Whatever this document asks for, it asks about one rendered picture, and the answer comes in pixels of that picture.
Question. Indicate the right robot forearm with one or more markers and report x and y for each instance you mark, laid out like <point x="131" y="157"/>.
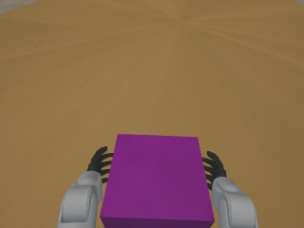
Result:
<point x="235" y="209"/>

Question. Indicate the carton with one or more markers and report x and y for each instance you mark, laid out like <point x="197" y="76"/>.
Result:
<point x="156" y="181"/>

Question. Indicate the left robot forearm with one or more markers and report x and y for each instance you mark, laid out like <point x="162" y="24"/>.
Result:
<point x="79" y="205"/>

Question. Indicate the robot left hand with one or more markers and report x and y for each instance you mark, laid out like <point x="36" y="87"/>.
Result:
<point x="97" y="162"/>

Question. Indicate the robot right hand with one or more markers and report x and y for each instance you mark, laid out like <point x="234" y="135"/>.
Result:
<point x="217" y="169"/>

